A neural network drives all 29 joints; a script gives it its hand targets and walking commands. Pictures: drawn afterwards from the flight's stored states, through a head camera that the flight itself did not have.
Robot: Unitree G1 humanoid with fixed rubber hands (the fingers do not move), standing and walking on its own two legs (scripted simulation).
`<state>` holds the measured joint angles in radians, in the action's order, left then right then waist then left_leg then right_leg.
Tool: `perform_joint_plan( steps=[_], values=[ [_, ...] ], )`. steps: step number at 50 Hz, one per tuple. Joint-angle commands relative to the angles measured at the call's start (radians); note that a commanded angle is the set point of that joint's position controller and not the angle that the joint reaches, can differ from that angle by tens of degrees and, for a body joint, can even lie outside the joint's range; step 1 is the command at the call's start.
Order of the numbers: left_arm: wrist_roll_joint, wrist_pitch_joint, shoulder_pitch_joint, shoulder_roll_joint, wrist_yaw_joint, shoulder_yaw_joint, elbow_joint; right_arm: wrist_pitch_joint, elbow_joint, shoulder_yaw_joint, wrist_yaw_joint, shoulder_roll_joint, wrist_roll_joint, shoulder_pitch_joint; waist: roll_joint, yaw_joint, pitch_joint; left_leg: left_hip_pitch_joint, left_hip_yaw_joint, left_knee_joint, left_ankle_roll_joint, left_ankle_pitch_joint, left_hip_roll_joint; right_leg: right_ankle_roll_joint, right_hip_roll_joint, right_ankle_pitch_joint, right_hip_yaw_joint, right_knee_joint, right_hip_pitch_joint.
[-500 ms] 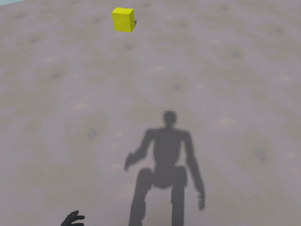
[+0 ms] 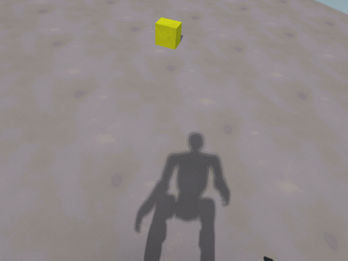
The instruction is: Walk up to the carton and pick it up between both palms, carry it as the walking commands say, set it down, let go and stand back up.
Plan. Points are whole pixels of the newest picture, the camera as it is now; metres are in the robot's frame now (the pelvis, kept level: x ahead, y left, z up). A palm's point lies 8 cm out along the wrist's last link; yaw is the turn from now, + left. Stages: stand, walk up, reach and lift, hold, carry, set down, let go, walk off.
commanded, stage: walk up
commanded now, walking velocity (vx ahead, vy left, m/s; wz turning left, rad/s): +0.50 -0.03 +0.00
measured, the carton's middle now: (168, 33) +2.39 +0.21 -0.65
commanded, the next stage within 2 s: none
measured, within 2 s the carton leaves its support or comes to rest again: neither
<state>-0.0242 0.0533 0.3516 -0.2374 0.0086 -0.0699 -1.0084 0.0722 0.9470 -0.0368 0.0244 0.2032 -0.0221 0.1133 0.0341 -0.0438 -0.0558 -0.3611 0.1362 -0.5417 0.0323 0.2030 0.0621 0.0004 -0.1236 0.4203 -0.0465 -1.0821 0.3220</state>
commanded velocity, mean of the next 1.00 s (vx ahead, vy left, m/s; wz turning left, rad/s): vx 0.49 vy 0.05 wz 0.00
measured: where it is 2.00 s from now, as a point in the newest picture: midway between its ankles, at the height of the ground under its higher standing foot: (172, 148)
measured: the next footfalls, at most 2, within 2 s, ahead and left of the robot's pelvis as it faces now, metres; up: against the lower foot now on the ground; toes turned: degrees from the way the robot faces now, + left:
right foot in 0.46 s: +0.38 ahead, -0.16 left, +0.00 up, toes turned -8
left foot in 0.96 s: +0.60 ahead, +0.15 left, +0.00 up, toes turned +10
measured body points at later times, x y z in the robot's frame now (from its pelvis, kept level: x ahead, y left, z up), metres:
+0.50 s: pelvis +0.25 -0.05 -0.01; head +0.29 -0.06 +0.43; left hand +0.44 +0.17 -0.13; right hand +0.15 -0.27 -0.16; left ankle +0.07 +0.10 -0.70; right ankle +0.34 -0.15 -0.73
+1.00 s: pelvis +0.48 +0.03 -0.01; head +0.51 +0.05 +0.44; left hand +0.40 +0.28 -0.16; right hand +0.66 -0.19 -0.12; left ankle +0.56 +0.15 -0.74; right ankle +0.35 -0.14 -0.71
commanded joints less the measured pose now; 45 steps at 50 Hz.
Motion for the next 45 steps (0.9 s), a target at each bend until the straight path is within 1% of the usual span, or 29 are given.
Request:
perform_joint_plan(
  steps=[1,2,3,4,5,7,10,13,16,18,19,20,21,22,23,24,25,26,27,28,29,30,32,34,37,40,43,44,45],
  values=[
    [0.006,0.006,0.006,-0.038,0.011,0.002,0.027,0.021,0.03,-0.024,-0.014,0.134,0.013,0.195,-0.13,0.076,0.067,0.302,-0.359,0.321,0.067,-0.056,0.284,0.012,-0.049,-0.134,0.048,-0.12,0.321],
    [0.005,-0.008,0.013,-0.037,0.015,0.0,0.012,0.032,0.037,-0.019,-0.013,0.12,0.013,0.195,-0.122,0.062,0.055,0.274,-0.33,0.313,0.057,-0.178,0.283,0.002,-0.041,-0.156,0.053,-0.096,0.293],
    [0.002,-0.021,0.005,-0.038,0.02,-0.004,0.009,0.041,0.051,-0.019,-0.012,0.114,0.014,0.216,-0.138,0.052,0.05,0.27,-0.302,0.301,0.05,-0.294,0.277,-0.007,-0.031,-0.173,0.052,-0.079,0.285],
    [-0.002,-0.033,-0.017,-0.036,0.024,-0.005,0.012,0.046,0.065,-0.018,-0.013,0.107,0.013,0.239,-0.163,0.048,0.044,0.272,-0.268,0.299,0.044,-0.349,0.264,-0.012,-0.023,-0.198,0.047,-0.056,0.288],
    [-0.005,-0.042,-0.051,-0.033,0.029,-0.004,0.019,0.047,0.076,-0.018,-0.014,0.101,0.011,0.26,-0.182,0.05,0.035,0.275,-0.242,0.306,0.043,-0.354,0.255,-0.016,-0.017,-0.228,0.041,-0.035,0.3],
    [-0.012,-0.054,-0.127,-0.026,0.038,-0.001,0.038,0.045,0.084,-0.018,-0.018,0.092,0.005,0.29,-0.194,0.058,0.008,0.288,-0.214,0.33,0.047,-0.316,0.244,-0.023,-0.012,-0.282,0.031,0.009,0.341],
    [-0.009,-0.06,-0.255,-0.012,0.048,0.006,0.082,0.043,0.085,-0.018,-0.026,0.094,0.0,0.336,-0.175,0.08,-0.042,0.31,-0.19,0.369,0.054,-0.291,0.247,-0.031,-0.008,-0.346,0.016,0.125,0.39],
    [0.005,-0.057,-0.363,0.003,0.054,0.018,0.122,0.043,0.089,-0.018,-0.032,0.091,-0.002,0.373,-0.171,0.107,-0.075,0.327,-0.139,0.397,0.049,-0.284,0.235,-0.029,0.004,-0.394,-0.017,0.301,0.357],
    [0.01,-0.047,-0.432,0.005,0.056,0.021,0.155,0.037,0.096,-0.021,-0.037,0.092,-0.003,0.397,-0.197,0.13,-0.091,0.352,-0.105,0.408,0.05,-0.237,0.225,-0.024,0.017,-0.387,-0.049,0.425,0.307],
    [0.013,-0.031,-0.429,-0.002,0.053,0.015,0.182,0.023,0.114,-0.024,-0.042,0.091,0.002,0.399,-0.248,0.115,-0.073,0.33,-0.066,0.399,0.059,-0.188,0.182,-0.013,0.029,-0.327,-0.072,0.464,0.196],
    [0.01,-0.024,-0.407,-0.006,0.047,0.009,0.18,0.018,0.122,-0.025,-0.044,0.097,0.004,0.396,-0.235,0.105,-0.068,0.326,-0.066,0.37,0.063,-0.224,0.185,-0.007,0.041,-0.3,-0.085,0.474,0.156],
    [0.004,-0.016,-0.373,-0.013,0.04,0.001,0.174,0.016,0.126,-0.025,-0.046,0.107,0.007,0.397,-0.204,0.088,-0.052,0.333,-0.071,0.319,0.06,-0.316,0.191,-0.002,0.057,-0.274,-0.092,0.492,0.11],
    [-0.004,-0.007,-0.313,-0.023,0.031,-0.007,0.161,0.014,0.131,-0.028,-0.048,0.122,0.011,0.394,-0.16,0.058,-0.018,0.336,-0.055,0.218,0.052,-0.431,0.18,0.006,0.08,-0.257,-0.107,0.535,0.032],
    [-0.011,0.005,-0.196,-0.045,0.019,-0.016,0.123,0.011,0.134,-0.03,-0.047,0.129,0.014,0.392,-0.097,0.011,0.054,0.283,-0.023,0.039,0.04,-0.51,0.149,0.017,0.099,-0.257,-0.123,0.592,-0.14],
    [-0.027,0.015,-0.007,-0.104,0.004,-0.035,0.069,0.011,0.124,-0.024,-0.045,0.11,0.012,0.397,-0.038,-0.052,0.181,0.107,-0.029,-0.202,0.019,-0.335,0.113,0.042,0.008,-0.224,-0.016,0.58,-0.418],
    [-0.022,0.019,0.18,-0.261,-0.009,-0.067,0.042,0.01,0.088,-0.02,-0.036,0.041,0.024,0.451,0.215,-0.105,0.31,-0.186,-0.044,-0.545,-0.02,0.304,-0.022,0.151,-0.396,-0.199,0.503,0.704,-0.638],
    [-0.007,0.007,0.189,-0.318,-0.018,-0.073,0.014,0.003,0.101,-0.058,-0.031,0.096,0.017,0.464,0.14,-0.061,0.366,-0.231,-0.215,-0.708,-0.019,0.325,-0.032,0.164,-0.45,-0.262,0.763,0.82,-0.606],
    [-0.014,0.012,0.07,-0.255,-0.024,-0.054,0.023,0.002,0.097,-0.058,-0.022,0.083,0.012,0.403,0.083,-0.017,0.237,-0.268,-0.231,-0.782,-0.021,0.242,0.008,0.156,-0.398,-0.278,0.638,0.794,-0.477],
    [-0.013,0.018,-0.014,-0.169,-0.023,-0.034,0.027,0.004,0.094,-0.049,-0.014,0.05,0.013,0.354,0.038,0.016,0.135,-0.258,-0.22,-0.775,-0.026,0.142,0.049,0.143,-0.334,-0.345,0.46,0.775,-0.335],
    [-0.007,0.023,-0.058,-0.115,-0.02,-0.022,0.028,-0.001,0.091,-0.046,-0.006,0.031,0.015,0.335,0.053,0.041,0.095,-0.214,-0.21,-0.742,-0.033,0.067,0.073,0.122,-0.26,-0.384,0.33,0.79,-0.236],
    [-0.003,0.027,-0.083,-0.071,-0.017,-0.011,0.028,-0.013,0.09,-0.044,-0.001,0.021,0.015,0.336,0.093,0.059,0.072,-0.169,-0.198,-0.713,-0.041,0.041,0.079,0.101,-0.217,-0.404,0.236,0.81,-0.158],
    [0.0,0.032,-0.078,-0.054,-0.012,-0.005,0.028,-0.028,0.083,-0.042,0.004,0.016,0.009,0.33,0.115,0.066,0.064,-0.151,-0.181,-0.695,-0.048,0.027,0.072,0.09,-0.194,-0.428,0.176,0.819,-0.12],
    [0.002,0.042,-0.026,-0.062,-0.008,-0.004,0.019,-0.053,0.068,-0.033,0.013,0.012,-0.003,0.292,0.132,0.068,0.037,-0.183,-0.155,-0.625,-0.063,-0.005,0.067,0.085,-0.18,-0.473,0.12,0.834,-0.109],
    [-0.001,0.044,0.029,-0.082,-0.01,-0.009,0.018,-0.064,0.039,-0.028,0.024,0.028,-0.01,0.211,0.132,0.051,0.006,-0.224,-0.129,-0.503,-0.077,-0.043,0.074,0.086,-0.183,-0.459,0.092,0.864,-0.122],
    [-0.003,0.042,0.076,-0.101,-0.015,-0.02,0.027,-0.065,-0.017,-0.018,0.043,0.037,-0.015,0.064,0.13,0.016,-0.038,-0.23,-0.098,-0.303,-0.094,-0.105,0.079,0.085,-0.183,-0.331,0.061,0.92,-0.127],
    [-0.005,0.041,0.104,-0.12,-0.017,-0.033,0.034,-0.055,-0.06,-0.01,0.059,0.036,-0.009,-0.048,0.137,-0.011,-0.065,-0.178,-0.067,-0.123,-0.093,-0.159,0.068,0.077,-0.183,-0.238,0.04,0.957,-0.139],
    [-0.005,0.037,0.105,-0.143,-0.019,-0.042,0.042,-0.05,-0.084,-0.014,0.061,0.057,-0.002,-0.102,0.145,-0.015,-0.066,-0.105,-0.052,-0.034,-0.078,-0.143,0.063,0.073,-0.198,-0.241,0.026,0.954,-0.164],
    [-0.005,0.034,0.101,-0.145,-0.017,-0.044,0.041,-0.047,-0.089,-0.017,0.058,0.061,-0.003,-0.102,0.157,-0.01,-0.054,-0.067,-0.044,-0.017,-0.071,-0.11,0.055,0.072,-0.194,-0.251,0.016,0.94,-0.172],
    [-0.006,0.029,0.096,-0.134,-0.012,-0.04,0.032,-0.04,-0.09,-0.014,0.05,0.054,-0.007,-0.089,0.177,-0.002,-0.027,-0.01,-0.021,-0.002,-0.067,-0.058,0.038,0.075,-0.17,-0.238,-0.005,0.911,-0.176]
  ],
)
